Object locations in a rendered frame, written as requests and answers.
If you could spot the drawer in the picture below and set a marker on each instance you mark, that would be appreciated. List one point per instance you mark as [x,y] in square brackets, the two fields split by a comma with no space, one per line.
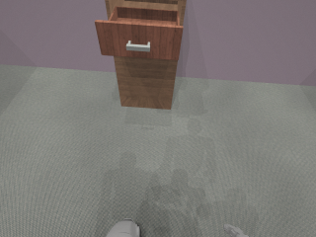
[141,25]

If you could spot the cabinet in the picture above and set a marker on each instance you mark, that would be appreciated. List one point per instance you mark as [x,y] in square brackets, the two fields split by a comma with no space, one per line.
[146,82]

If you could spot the left robot thigh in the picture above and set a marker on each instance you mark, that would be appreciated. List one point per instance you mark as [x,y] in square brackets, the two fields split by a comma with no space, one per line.
[124,228]

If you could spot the robot right hand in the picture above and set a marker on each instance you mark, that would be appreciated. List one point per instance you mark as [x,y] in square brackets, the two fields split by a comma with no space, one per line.
[233,231]

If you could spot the handle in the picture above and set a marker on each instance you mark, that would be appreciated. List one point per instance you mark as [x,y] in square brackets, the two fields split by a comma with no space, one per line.
[138,47]

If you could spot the robot left shin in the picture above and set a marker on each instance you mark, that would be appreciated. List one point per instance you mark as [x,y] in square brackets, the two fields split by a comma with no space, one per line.
[128,219]

